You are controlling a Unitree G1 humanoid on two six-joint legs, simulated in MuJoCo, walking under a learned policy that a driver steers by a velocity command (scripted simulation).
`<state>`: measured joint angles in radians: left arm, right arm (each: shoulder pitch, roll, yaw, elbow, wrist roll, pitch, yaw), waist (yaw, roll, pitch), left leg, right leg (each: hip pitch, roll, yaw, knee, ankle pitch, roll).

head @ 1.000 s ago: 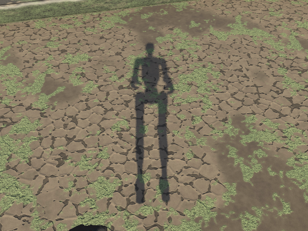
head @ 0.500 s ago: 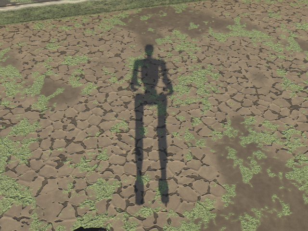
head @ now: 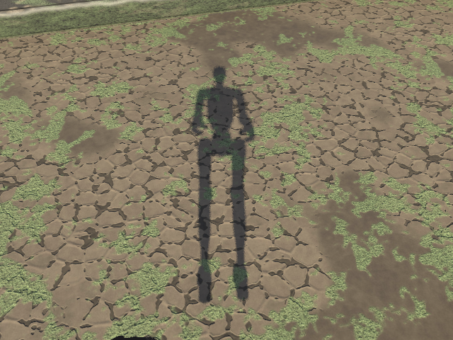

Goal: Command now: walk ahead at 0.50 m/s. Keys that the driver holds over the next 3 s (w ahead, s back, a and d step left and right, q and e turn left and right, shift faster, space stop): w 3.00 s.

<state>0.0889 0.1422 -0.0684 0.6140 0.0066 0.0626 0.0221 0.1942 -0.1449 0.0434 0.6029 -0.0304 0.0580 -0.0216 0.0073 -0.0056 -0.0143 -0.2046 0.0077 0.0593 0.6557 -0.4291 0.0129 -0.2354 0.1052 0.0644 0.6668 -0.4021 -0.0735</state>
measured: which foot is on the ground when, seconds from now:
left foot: down 0.00-1.00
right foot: down 0.00-1.00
